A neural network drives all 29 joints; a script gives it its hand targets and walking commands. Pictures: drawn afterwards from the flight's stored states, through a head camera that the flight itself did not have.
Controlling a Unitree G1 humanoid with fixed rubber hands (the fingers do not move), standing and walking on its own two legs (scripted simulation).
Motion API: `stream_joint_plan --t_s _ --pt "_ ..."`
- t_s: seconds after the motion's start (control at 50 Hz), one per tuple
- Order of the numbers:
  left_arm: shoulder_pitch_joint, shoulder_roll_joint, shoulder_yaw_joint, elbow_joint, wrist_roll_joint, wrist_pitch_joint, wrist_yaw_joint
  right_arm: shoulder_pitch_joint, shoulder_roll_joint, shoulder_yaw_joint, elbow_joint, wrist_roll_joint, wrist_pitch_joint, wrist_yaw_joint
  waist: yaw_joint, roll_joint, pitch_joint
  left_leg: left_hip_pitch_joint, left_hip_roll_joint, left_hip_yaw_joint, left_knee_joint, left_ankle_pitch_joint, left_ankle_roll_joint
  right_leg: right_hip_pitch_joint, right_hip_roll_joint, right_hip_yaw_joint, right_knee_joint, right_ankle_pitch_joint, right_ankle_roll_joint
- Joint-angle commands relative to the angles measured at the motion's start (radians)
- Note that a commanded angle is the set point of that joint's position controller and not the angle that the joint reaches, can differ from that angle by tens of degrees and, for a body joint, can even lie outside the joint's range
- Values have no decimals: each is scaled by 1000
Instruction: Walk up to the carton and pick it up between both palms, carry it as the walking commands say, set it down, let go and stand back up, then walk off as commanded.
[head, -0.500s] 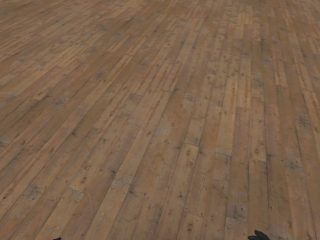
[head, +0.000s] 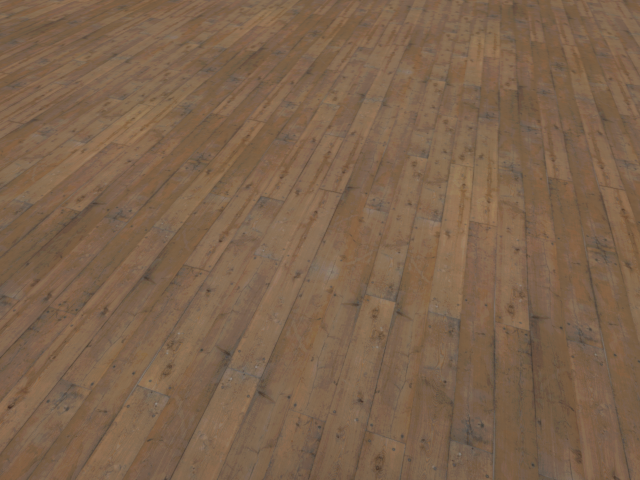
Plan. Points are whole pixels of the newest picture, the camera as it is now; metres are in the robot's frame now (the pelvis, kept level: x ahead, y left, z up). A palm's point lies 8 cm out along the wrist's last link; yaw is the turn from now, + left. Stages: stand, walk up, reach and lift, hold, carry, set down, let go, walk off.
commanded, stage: stand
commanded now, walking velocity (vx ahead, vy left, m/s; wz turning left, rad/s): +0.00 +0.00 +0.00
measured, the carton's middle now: out of the picture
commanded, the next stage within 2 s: walk up in 0.36 s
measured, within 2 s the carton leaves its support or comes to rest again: neither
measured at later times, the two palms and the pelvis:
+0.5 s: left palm out of the picture +0.08 +0.29 -0.11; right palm out of the picture +0.08 -0.29 -0.12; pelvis +0.00 +0.00 +0.00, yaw +0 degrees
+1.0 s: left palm out of the picture +0.11 +0.22 -0.13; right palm out of the picture +0.00 -0.30 -0.16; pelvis -0.02 -0.03 -0.02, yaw -14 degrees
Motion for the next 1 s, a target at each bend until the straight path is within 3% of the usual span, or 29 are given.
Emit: stream_joint_plan --t_s 0.0,0.52,0.54,0.56,0.58,0.6,0.62,0.64,0.66,0.68,0.7,0.72,0.76,0.84,0.88,0.9,0.92,0.94,0.96,0.98 --pt "-46 211 45 -40 -2 -19 11 -47 -191 -35 -41 0 -20 -10 6 -12 -80 21 113 -111 -98 147 34 40 -104 94 -96 108 -47" --pt "-30 216 45 2 -2 -11 11 -47 -200 -34 9 1 -14 -11 6 -10 -66 38 121 -110 -132 128 26 45 -109 91 -137 103 -41" --pt "99 165 69 30 -21 30 19 -55 -98 -12 -3 9 17 -2 6 10 -55 -115 74 52 64 -106 -21 101 -151 141 -67 -90 -58" --pt "28 197 71 -7 -8 46 11 -26 -106 -36 -28 2 30 -10 -38 -124 52 -49 76 74 89 48 -29 -81 -160 213 -50 286 -77" --pt "-27 188 77 -41 -5 51 4 35 -105 -34 -22 2 35 -22 -52 -149 -1 -3 88 46 115 86 -16 -135 -161 201 0 420 -84" --pt "-27 178 77 -58 -2 54 3 68 -114 -39 -28 1 39 -30 -62 -142 -35 29 103 28 125 75 -5 -173 -160 201 18 385 -72" --pt "-33 158 77 -79 3 57 2 85 -124 -38 -33 1 39 -32 -71 -84 -76 73 136 -3 106 86 11 -220 -142 187 45 324 -49" --pt "-42 126 75 -107 9 59 2 100 -144 -42 -23 0 40 -35 -81 12 -81 91 201 -92 23 89 31 -260 -89 111 142 235 -36" --pt "-30 94 70 -125 2 65 3 110 -188 -50 -28 -2 40 -34 -68 142 -99 87 323 -171 -75 133 76 -270 -26 -6 275 93 2" --pt "-15 81 72 -127 0 75 3 86 -197 -46 -47 -1 41 -36 -52 214 -112 90 431 -247 -139 265 156 -302 9 -19 461 -285 30" --pt "23 91 76 -130 -1 86 4 38 -194 -39 -74 -2 45 -38 -31 180 -128 82 466 -223 -122 362 193 -317 -9 10 607 -345 40" --pt "60 93 83 -121 -3 87 0 3 -177 -41 -95 4 46 -39 -14 137 -147 93 451 -155 -88 387 186 -318 -24 36 644 -319 33" --pt "61 88 89 -109 -1 89 -10 -32 -148 -49 -104 7 44 -40 1 118 -125 41 398 -47 -68 407 156 -277 -35 39 633 -273 31" --pt "80 57 72 -115 -9 87 -22 -51 -133 -62 -120 -2 51 -35 25 200 -103 13 349 56 -36 350 78 -180 -42 -19 367 -218 29" --pt "113 48 68 -98 -10 78 -19 -29 -134 -70 -114 -5 58 -24 32 209 -109 12 324 91 33 313 71 -105 -20 -69 216 -142 31" --pt "141 51 66 -83 -10 71 -16 -23 -126 -71 -110 -5 63 -15 44 167 -102 -17 299 125 113 246 54 -49 -29 -86 97 -64 20" --pt "156 98 76 -83 -6 61 -10 20 -95 -61 -110 -5 61 -8 48 6 -98 -106 226 177 270 136 18 37 -110 14 28 176 -24" --pt "191 192 102 -91 3 51 1 -12 -42 -38 -149 -6 65 -5 75 -305 -70 -343 101 173 469 -306 -35 112 -315 340 -51 484 -110" --pt "194 217 109 -102 11 48 8 -56 -37 -39 -169 -8 72 -12 67 -311 -44 -392 74 60 585 -392 -58 48 -366 441 -78 631 -175" --pt "143 194 107 -113 10 46 15 -50 -36 -50 -166 -5 69 -10 37 -258 -24 -386 82 33 629 -346 -69 10 -342 384 -68 622 -179"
